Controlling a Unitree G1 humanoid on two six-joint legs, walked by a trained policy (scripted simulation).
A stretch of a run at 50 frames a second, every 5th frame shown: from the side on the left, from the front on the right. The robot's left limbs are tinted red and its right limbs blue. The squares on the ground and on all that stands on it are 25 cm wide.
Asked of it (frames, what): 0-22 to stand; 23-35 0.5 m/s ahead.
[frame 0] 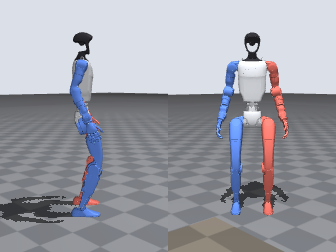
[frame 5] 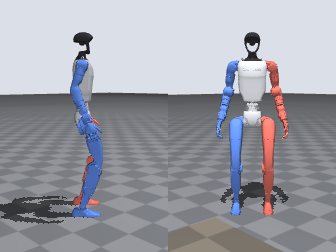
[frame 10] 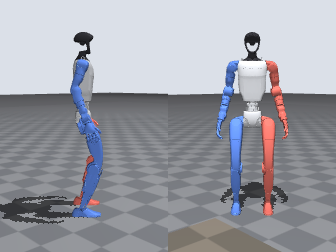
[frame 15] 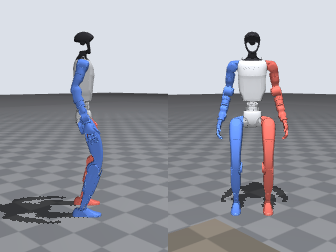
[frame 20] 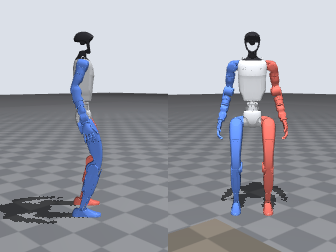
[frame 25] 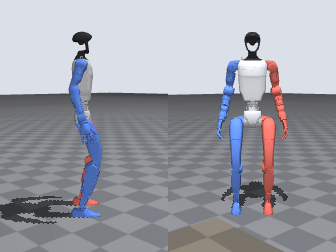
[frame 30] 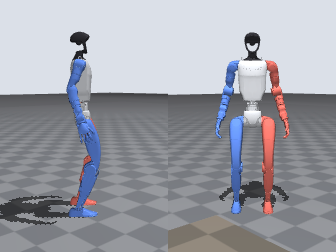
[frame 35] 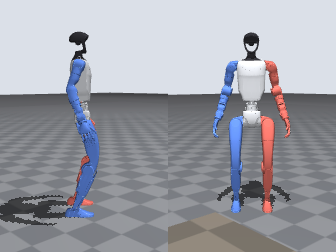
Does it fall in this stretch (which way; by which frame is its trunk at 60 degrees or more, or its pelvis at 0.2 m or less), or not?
no
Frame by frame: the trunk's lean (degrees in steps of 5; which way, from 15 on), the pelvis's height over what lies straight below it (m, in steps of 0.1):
0: 0, 0.8
5: 0, 0.8
10: 0, 0.8
15: 0, 0.8
20: 0, 0.8
25: 0, 0.8
30: 0, 0.8
35: 5, 0.8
